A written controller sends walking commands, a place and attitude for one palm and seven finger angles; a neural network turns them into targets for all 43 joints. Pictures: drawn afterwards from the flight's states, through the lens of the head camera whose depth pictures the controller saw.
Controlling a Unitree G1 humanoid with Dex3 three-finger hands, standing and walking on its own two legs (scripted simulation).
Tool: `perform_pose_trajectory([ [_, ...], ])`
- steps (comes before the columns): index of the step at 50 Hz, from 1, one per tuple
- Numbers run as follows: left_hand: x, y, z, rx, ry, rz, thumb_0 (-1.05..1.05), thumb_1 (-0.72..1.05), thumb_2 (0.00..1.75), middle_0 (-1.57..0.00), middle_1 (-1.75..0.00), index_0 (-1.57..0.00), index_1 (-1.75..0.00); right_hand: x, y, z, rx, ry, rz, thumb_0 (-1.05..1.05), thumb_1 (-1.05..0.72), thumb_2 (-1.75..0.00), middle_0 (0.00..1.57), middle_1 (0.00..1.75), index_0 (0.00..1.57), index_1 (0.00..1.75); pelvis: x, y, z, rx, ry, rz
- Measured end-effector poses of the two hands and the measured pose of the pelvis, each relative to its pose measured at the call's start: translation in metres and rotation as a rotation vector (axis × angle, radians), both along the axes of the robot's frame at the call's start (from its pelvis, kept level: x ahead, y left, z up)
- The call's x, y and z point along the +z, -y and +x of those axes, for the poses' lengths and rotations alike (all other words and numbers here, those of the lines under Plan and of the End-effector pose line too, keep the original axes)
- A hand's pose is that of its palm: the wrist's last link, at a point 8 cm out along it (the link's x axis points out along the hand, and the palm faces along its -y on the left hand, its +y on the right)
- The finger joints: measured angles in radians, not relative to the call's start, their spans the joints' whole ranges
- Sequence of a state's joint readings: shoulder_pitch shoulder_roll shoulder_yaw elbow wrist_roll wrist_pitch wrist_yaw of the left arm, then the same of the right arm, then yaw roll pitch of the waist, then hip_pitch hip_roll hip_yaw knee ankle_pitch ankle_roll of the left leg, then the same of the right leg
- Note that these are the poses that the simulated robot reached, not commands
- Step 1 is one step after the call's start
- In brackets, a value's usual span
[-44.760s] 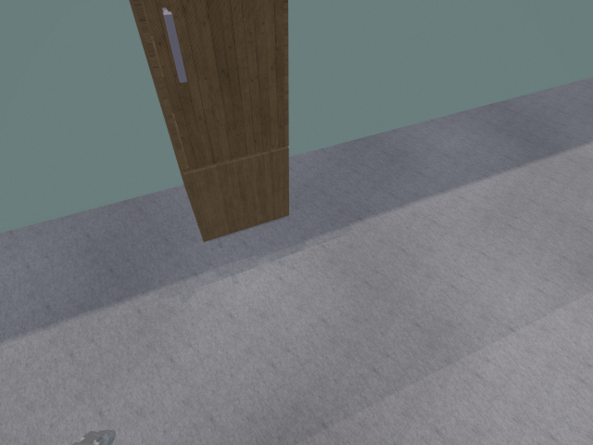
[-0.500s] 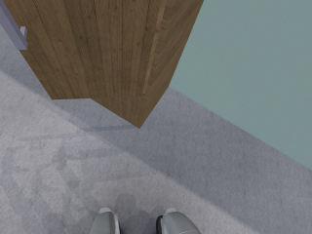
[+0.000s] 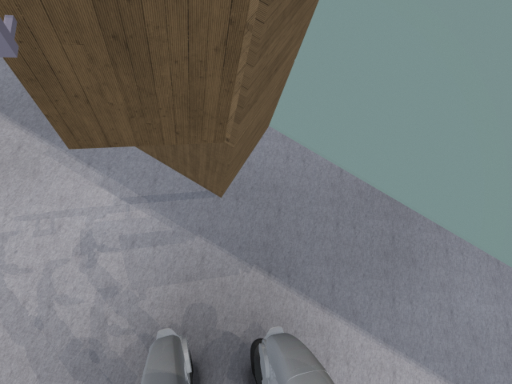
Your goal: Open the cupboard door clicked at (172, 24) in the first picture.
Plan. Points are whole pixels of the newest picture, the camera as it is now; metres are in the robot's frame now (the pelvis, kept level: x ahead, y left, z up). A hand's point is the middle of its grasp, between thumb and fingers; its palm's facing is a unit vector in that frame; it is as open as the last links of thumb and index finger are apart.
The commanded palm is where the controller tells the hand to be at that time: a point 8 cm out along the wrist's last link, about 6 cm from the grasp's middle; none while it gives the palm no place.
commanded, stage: slide the fingers in behind the handle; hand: left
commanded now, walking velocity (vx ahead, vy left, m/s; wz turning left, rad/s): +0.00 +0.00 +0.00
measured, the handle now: out of the picture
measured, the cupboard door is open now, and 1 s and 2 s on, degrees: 38 38 38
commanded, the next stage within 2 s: close the thumb around the handle in 1.64 s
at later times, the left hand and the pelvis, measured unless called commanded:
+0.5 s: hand out of the picture +0.54 +0.32 +0.15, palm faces +0.05 -1.00 +0.02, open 14.0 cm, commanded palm +0.53 +0.34 +0.14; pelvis +0.01 +0.01 +0.01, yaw +0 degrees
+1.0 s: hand out of the picture +0.54 +0.28 +0.15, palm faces +0.05 -1.00 +0.01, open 14.0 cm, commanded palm +0.52 +0.31 +0.14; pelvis +0.01 -0.01 +0.01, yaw +1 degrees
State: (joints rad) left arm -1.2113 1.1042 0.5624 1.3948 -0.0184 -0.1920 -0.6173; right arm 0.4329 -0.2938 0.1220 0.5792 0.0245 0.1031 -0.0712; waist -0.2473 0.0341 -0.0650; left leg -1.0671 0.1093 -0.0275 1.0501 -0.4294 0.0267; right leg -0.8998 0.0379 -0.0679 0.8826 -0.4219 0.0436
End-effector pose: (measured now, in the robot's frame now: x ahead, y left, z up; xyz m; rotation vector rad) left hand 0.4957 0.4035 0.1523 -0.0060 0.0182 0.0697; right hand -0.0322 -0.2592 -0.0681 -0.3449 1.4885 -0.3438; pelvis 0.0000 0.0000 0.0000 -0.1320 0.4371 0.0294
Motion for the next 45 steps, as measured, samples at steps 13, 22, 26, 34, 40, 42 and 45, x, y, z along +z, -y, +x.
perform_pose_trajectory([
  [13,-0.003,0.01,0.009,-0.031,-0.001,-0.011,-0.02,-0.5,0.3,-0.3,-1.2,-0.3,-1.2,0.003,-0.012,-0.003,-0.004,-0.003,0.016,0.0,-0.91,-0.89,0.2,0.3,0.21,0.3,0.002,-0.007,0.001,0.004,-0.002,-0.002],
  [22,-0.005,0.026,0.017,-0.025,-0.007,-0.006,-0.02,-0.5,0.3,-0.3,-1.2,-0.3,-1.2,0.005,-0.012,0.003,0.0,0.03,0.024,0.0,-0.91,-0.89,0.2,0.3,0.21,0.3,0.006,-0.009,0.004,0.002,0.009,0.005],
  [26,-0.002,0.032,0.017,-0.021,0.0,-0.018,-0.02,-0.5,0.3,-0.3,-1.2,-0.3,-1.2,0.006,-0.011,0.004,-0.005,0.036,0.032,0.0,-0.91,-0.89,0.2,0.3,0.21,0.3,0.008,-0.007,0.006,-0.001,0.018,0.01],
  [34,0.0,0.042,0.013,-0.013,-0.008,-0.011,-0.02,-0.5,0.3,-0.3,-1.2,-0.3,-1.2,0.006,-0.004,0.007,-0.006,0.041,0.043,0.0,-0.91,-0.89,0.2,0.3,0.21,0.3,0.011,-0.002,0.008,0.001,0.035,0.02],
  [40,-0.001,0.05,0.012,-0.016,-0.015,-0.003,-0.02,-0.5,0.3,-0.3,-1.2,-0.3,-1.2,0.005,0.005,0.01,0.001,0.046,0.037,0.0,-0.91,-0.89,0.2,0.3,0.21,0.3,0.012,0.004,0.008,0.004,0.038,0.025],
  [42,0.0,0.054,0.013,-0.018,-0.009,-0.002,-0.02,-0.5,0.3,-0.3,-1.2,-0.3,-1.2,0.005,0.008,0.01,0.001,0.047,0.035,0.0,-0.91,-0.89,0.2,0.3,0.21,0.3,0.012,0.005,0.008,0.004,0.039,0.026],
  [45,0.0,0.061,0.014,-0.022,-0.006,-0.008,-0.02,-0.5,0.3,-0.3,-1.2,-0.3,-1.2,0.005,0.011,0.012,0.002,0.049,0.034,0.0,-0.91,-0.89,0.2,0.3,0.2,0.3,0.013,0.008,0.008,0.005,0.042,0.029],
])
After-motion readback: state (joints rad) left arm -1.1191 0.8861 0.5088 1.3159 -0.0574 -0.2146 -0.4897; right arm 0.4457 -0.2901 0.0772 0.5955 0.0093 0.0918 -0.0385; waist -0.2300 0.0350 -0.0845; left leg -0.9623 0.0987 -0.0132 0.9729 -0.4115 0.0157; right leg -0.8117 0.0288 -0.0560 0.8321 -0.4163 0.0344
